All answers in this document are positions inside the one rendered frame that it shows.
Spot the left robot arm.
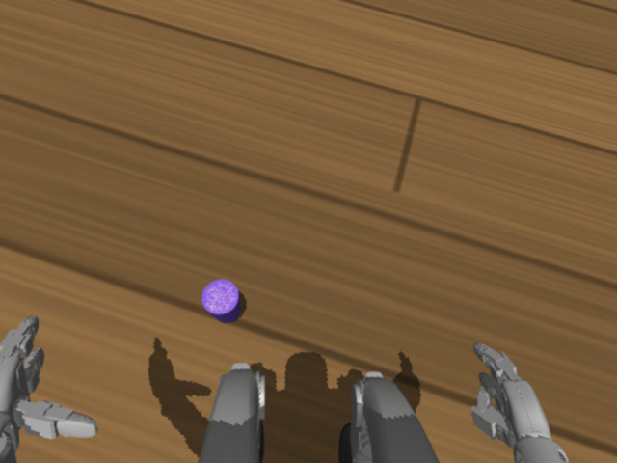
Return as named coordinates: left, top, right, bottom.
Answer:
left=0, top=414, right=19, bottom=463

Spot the right robot arm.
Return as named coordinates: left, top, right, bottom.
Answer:
left=514, top=437, right=569, bottom=463

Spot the cup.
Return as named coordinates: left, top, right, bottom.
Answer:
left=201, top=279, right=240, bottom=323

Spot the right robot hand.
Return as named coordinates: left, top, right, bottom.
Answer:
left=471, top=342, right=552, bottom=449

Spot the left robot hand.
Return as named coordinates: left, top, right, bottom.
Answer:
left=0, top=315, right=97, bottom=440

